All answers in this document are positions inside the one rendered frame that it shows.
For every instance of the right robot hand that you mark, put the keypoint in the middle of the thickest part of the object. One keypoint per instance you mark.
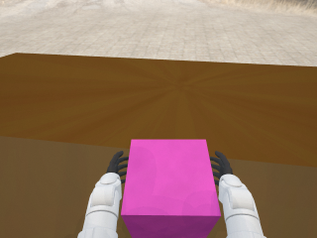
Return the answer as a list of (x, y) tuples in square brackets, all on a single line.
[(224, 168)]

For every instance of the robot right forearm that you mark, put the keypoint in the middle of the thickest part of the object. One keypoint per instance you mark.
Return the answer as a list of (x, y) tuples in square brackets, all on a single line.
[(240, 211)]

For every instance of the carton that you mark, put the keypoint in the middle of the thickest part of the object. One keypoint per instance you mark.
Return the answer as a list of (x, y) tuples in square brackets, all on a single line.
[(169, 190)]

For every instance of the left robot hand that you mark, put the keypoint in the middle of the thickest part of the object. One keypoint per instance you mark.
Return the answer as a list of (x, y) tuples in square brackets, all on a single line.
[(114, 166)]

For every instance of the robot left forearm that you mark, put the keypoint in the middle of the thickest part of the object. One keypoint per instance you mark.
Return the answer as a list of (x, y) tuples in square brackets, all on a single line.
[(103, 208)]

